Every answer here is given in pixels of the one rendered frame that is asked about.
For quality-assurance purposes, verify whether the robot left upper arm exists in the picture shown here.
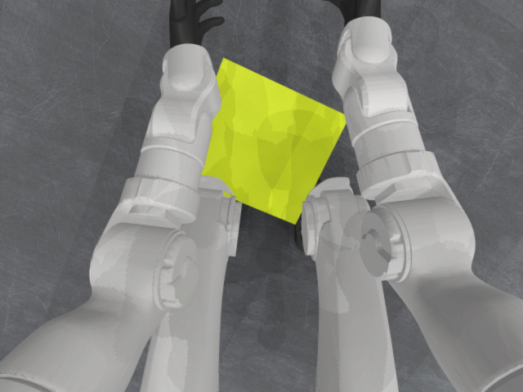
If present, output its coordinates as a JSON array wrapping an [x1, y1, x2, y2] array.
[[0, 222, 199, 392]]

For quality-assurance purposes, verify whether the carton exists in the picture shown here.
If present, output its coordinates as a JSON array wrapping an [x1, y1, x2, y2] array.
[[201, 58, 346, 225]]

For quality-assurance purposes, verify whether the robot left hand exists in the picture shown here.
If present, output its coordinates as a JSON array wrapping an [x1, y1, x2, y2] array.
[[169, 0, 225, 48]]

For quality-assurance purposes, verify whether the robot right foot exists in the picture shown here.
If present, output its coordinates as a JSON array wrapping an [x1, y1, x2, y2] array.
[[295, 178, 321, 253]]

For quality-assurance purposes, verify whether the robot right forearm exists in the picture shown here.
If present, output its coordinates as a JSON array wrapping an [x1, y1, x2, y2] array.
[[332, 16, 476, 253]]

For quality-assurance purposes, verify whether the robot left forearm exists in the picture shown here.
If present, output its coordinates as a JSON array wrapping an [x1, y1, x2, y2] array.
[[89, 43, 221, 282]]

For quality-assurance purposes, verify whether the robot right upper arm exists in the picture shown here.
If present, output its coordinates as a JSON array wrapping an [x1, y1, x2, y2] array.
[[359, 197, 523, 392]]

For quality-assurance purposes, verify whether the robot left thigh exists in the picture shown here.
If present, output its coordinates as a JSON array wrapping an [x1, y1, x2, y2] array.
[[140, 188, 242, 392]]

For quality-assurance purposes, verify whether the robot right hand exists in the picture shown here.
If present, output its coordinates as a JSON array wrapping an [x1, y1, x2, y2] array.
[[324, 0, 381, 28]]

